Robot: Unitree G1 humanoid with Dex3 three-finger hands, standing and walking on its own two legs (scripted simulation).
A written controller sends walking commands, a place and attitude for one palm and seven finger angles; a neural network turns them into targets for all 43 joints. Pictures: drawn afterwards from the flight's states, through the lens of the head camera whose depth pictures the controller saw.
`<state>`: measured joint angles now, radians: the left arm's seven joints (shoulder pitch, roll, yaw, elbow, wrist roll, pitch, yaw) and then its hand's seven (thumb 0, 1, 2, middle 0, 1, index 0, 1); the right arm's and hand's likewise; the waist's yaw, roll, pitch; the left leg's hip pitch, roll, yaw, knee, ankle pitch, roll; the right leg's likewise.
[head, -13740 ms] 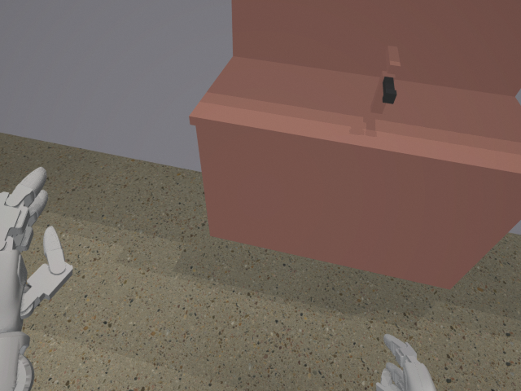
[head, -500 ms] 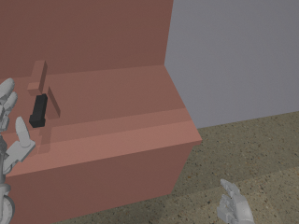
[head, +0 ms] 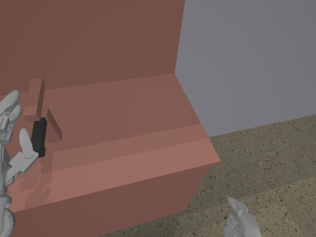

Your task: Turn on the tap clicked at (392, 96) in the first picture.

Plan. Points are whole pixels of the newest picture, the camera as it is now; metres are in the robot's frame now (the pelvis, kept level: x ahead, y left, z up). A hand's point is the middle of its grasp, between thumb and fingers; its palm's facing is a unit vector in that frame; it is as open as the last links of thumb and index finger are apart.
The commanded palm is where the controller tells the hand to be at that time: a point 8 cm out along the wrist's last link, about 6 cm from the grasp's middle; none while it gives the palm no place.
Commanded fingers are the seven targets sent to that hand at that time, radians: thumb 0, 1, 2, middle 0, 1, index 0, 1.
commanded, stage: come to a stop and stand still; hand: left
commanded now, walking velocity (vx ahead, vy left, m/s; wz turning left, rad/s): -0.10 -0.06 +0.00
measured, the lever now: (36, 150) +0.28 +0.32 +0.06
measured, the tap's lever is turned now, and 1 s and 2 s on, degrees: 0 0 0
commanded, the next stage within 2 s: look again from close up in 0.16 s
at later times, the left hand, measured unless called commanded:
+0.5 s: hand (24, 140) +0.23 +0.26 +0.19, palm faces +0.42 -0.80 -0.42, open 7.4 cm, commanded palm +0.16 +0.28 +0.17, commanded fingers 0.00 0.90 0.90 -0.20 -0.30 -0.20 -0.30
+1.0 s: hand (21, 162) +0.20 +0.26 +0.16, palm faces +0.38 -0.81 -0.45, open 7.4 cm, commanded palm +0.14 +0.28 +0.17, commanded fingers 0.00 0.90 0.90 -0.20 -0.30 -0.20 -0.30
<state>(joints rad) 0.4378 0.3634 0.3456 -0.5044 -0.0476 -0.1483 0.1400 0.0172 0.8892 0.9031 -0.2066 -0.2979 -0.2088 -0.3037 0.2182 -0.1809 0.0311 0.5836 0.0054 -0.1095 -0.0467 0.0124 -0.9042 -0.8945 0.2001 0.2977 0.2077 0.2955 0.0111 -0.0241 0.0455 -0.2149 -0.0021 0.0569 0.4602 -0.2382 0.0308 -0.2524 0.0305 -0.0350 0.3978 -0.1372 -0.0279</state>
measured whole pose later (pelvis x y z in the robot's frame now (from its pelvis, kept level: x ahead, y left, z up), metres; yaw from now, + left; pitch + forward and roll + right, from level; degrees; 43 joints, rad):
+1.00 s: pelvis -0.01 +0.00 -0.01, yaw +1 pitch +1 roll +2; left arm 0.37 0.48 0.42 -0.47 -0.11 -0.29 0.07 0.02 0.89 0.90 -0.21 -0.30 -0.21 -0.30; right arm 0.14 -0.19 0.01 0.50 0.03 -0.16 0.06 0.01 -0.91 -0.89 0.20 0.30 0.21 0.30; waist 0.09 -0.08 0.13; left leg -0.31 -0.06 0.07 0.54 -0.25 0.04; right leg -0.41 -0.02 0.00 0.63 -0.24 0.00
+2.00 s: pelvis -0.23 +0.00 -0.03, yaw -4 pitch -3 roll +0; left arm 0.42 0.46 0.40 -0.51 -0.13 -0.19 0.08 0.01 0.89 0.90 -0.21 -0.30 -0.21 -0.30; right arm 0.24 -0.21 -0.02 0.66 0.04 -0.16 0.00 0.01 -0.91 -0.89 0.20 0.30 0.21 0.30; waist 0.01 -0.07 0.06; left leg -0.30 0.03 0.05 0.73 -0.41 0.03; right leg -0.46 -0.02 -0.07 0.72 -0.25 -0.05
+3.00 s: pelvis -0.21 +0.03 +0.00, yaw -5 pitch -2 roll +0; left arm 0.45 0.35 0.33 -0.48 -0.06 -0.14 0.12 0.02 0.89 0.90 -0.21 -0.30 -0.21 -0.30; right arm 0.18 -0.20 0.02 0.58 0.00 -0.11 -0.03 0.01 -0.91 -0.89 0.20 0.30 0.21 0.30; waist 0.02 0.00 0.09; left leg -0.13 0.00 0.06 0.44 -0.26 0.03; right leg -0.21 -0.03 0.00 0.39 -0.14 0.03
